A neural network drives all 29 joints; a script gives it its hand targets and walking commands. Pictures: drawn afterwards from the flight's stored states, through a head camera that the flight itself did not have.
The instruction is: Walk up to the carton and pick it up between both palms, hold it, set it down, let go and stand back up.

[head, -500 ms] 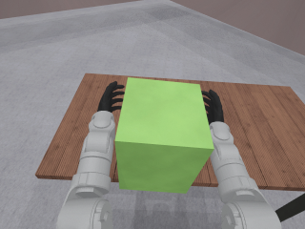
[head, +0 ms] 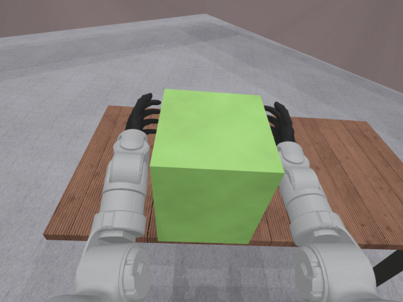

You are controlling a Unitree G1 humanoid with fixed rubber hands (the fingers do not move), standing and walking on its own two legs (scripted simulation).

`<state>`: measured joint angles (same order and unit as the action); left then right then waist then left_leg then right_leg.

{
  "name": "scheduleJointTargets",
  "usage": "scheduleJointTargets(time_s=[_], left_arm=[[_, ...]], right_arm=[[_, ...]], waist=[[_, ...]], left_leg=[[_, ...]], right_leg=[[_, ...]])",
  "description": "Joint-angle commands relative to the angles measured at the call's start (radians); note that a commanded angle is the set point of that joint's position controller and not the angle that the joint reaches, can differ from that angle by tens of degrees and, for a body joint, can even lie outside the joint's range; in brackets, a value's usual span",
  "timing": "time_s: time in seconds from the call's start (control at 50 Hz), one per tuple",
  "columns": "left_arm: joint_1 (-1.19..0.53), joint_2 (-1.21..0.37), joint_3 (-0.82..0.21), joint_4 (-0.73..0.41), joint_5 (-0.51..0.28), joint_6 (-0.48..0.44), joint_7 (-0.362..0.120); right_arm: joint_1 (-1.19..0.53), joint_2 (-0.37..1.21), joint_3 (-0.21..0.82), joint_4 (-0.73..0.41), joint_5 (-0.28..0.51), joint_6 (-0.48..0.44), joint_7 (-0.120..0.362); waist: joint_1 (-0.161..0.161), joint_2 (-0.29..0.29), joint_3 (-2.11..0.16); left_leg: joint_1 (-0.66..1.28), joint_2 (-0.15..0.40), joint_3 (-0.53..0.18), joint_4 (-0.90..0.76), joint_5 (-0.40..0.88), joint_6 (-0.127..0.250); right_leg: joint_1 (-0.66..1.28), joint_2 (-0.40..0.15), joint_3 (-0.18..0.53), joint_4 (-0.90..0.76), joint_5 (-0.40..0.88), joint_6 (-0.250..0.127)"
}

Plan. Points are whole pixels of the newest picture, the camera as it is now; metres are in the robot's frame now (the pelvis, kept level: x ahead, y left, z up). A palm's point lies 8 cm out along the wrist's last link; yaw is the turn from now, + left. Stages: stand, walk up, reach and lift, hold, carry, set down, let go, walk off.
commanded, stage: reach and lift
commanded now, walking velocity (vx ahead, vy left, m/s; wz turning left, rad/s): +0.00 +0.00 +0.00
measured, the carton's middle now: (208, 169) +0.37 -0.01 +0.10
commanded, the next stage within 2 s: hold in 1.82 s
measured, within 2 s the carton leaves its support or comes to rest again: neither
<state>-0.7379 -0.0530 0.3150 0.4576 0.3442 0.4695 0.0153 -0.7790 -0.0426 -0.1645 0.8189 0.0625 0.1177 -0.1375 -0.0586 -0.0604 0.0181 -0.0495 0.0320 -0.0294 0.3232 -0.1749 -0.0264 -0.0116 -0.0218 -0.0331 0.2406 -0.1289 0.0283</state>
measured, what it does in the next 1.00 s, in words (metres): stands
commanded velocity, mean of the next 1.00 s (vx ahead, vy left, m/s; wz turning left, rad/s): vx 0.00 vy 0.00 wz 0.00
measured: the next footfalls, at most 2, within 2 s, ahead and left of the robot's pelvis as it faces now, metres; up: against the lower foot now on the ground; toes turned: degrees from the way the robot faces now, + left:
none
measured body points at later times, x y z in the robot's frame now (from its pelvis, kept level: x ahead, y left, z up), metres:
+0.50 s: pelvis -0.01 +0.00 +0.00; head -0.06 +0.04 +0.45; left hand +0.40 +0.14 +0.22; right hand +0.39 -0.15 +0.22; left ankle +0.01 +0.13 -0.75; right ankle +0.01 -0.14 -0.75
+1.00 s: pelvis +0.00 +0.00 +0.00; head -0.08 +0.02 +0.44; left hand +0.39 +0.14 +0.26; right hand +0.39 -0.16 +0.28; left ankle +0.01 +0.13 -0.75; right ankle +0.01 -0.14 -0.75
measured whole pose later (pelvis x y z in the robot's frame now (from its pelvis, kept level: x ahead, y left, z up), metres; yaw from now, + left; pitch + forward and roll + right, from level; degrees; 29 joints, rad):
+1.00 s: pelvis +0.00 +0.00 +0.00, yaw +0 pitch -8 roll -1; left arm -0.85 -0.01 0.35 0.30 0.33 0.78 -0.03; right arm -0.96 -0.14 0.00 0.74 0.30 0.41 -0.22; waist -0.11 -0.04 -0.05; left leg -0.01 0.04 -0.03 0.33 -0.19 -0.03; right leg 0.04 -0.02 -0.04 0.24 -0.14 0.03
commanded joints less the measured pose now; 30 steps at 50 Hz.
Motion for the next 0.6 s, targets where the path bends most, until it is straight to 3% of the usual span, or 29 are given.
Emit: scheduleJointTargets(time_s=[0.0, 0.16, 0.4, 0.58], left_arm=[[-0.529, -0.541, -0.368, -0.099, -0.11, -0.009, -0.144], [-0.543, -0.513, -0.34, -0.127, -0.088, 0.057, -0.167], [-0.614, -0.531, -0.358, -0.15, -0.099, 0.13, -0.164], [-0.643, -0.518, -0.353, -0.174, -0.104, 0.181, -0.162]], right_arm=[[-0.683, 0.553, 0.357, -0.261, 0.081, -0.033, 0.083], [-0.687, 0.553, 0.369, -0.266, 0.126, 0.026, 0.064], [-0.762, 0.532, 0.339, -0.27, 0.157, 0.082, 0.064], [-0.811, 0.534, 0.366, -0.289, 0.207, 0.129, 0.055]], waist=[[-0.013, 0.045, -0.39], [-0.019, 0.041, -0.339], [-0.045, 0.072, -0.323], [-0.043, 0.073, -0.343]], left_leg=[[0.118, -0.093, 0.071, 0.012, 0.322, -0.019], [0.09, -0.098, 0.073, -0.013, 0.259, -0.007], [0.101, -0.08, 0.068, -0.025, 0.219, -0.015], [0.096, -0.08, 0.07, -0.017, 0.241, -0.011]], right_leg=[[0.149, 0.087, -0.059, 0.025, 0.277, 0.027], [0.164, 0.083, -0.055, 0.017, 0.238, 0.034], [0.107, 0.095, -0.067, -0.002, 0.099, 0.013], [0.131, 0.102, -0.061, 0.003, 0.111, 0.012]])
